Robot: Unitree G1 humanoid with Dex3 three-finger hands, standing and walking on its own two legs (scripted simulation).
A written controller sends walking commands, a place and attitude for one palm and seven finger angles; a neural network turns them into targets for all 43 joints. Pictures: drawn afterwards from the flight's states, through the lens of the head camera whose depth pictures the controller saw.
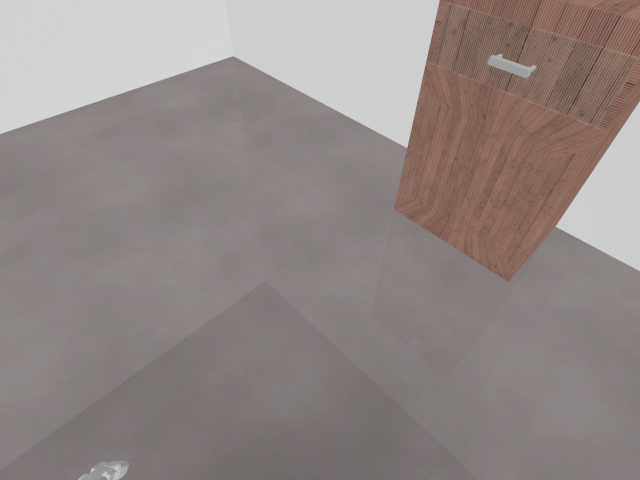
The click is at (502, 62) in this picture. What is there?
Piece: drawer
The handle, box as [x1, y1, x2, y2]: [488, 54, 536, 77]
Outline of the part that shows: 488,61 488,64 524,77 528,76 536,66 533,65 527,67 502,58 501,54 496,56 492,55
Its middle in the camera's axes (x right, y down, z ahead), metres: +0.55 -0.50 +1.10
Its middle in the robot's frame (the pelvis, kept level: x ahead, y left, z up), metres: +1.18 -0.49 +0.01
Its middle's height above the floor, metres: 0.79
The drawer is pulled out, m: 0.00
